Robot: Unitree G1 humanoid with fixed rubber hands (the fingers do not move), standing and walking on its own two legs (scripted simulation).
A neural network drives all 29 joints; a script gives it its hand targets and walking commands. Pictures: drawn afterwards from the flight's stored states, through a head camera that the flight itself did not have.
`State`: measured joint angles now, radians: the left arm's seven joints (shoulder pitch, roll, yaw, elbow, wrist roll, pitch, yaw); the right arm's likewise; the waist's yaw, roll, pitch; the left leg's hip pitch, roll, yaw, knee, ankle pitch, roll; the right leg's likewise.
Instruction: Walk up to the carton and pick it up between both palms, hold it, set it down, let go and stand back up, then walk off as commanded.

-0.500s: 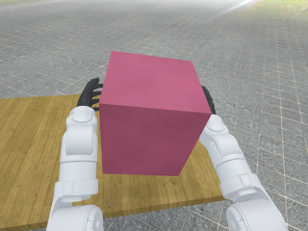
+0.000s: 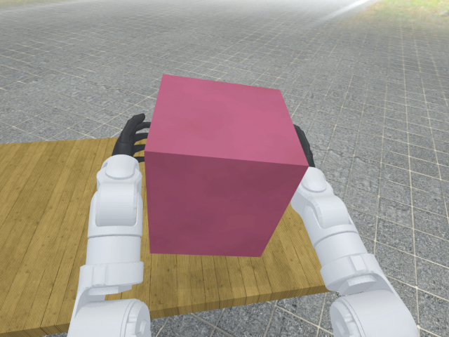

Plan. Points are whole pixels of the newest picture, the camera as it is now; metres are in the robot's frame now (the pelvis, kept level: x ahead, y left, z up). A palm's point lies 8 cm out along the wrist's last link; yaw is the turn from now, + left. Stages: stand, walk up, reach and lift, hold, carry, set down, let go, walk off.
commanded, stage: hold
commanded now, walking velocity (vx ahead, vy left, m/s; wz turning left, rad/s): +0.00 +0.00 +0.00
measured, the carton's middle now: (214, 171) +0.38 +0.02 +0.15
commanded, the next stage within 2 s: none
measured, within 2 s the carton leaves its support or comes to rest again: neither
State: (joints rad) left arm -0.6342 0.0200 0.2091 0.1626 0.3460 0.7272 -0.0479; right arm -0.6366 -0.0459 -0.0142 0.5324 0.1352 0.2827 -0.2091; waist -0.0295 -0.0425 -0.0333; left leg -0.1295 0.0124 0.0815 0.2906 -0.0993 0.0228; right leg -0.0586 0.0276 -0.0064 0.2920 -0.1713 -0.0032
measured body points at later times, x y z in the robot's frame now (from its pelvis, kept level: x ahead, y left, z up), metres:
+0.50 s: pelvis +0.00 +0.00 +0.00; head -0.04 +0.02 +0.45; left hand +0.38 +0.17 +0.20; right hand +0.39 -0.13 +0.17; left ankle +0.04 +0.10 -0.75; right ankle +0.00 -0.10 -0.75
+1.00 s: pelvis +0.00 +0.00 +0.00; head -0.04 +0.02 +0.45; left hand +0.38 +0.17 +0.20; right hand +0.39 -0.13 +0.17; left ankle +0.04 +0.10 -0.75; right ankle +0.00 -0.10 -0.75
